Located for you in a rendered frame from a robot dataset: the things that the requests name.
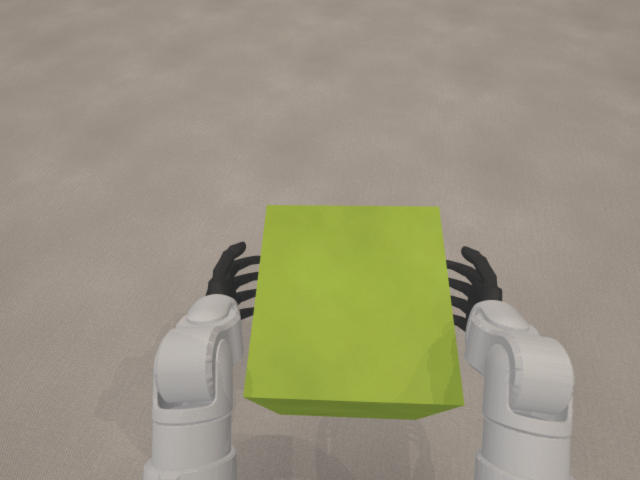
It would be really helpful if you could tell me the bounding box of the robot left forearm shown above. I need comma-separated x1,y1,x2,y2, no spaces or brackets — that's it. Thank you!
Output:
143,294,244,480

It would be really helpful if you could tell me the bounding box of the carton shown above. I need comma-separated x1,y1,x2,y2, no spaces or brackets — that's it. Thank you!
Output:
243,205,464,420

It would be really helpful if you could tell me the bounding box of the right robot hand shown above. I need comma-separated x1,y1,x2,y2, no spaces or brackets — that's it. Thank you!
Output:
446,246,502,332

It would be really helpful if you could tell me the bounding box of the robot right forearm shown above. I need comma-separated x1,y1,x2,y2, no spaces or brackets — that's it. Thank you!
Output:
464,300,575,480

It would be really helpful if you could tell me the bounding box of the left robot hand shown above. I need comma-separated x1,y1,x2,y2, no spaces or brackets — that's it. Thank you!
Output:
206,242,260,320

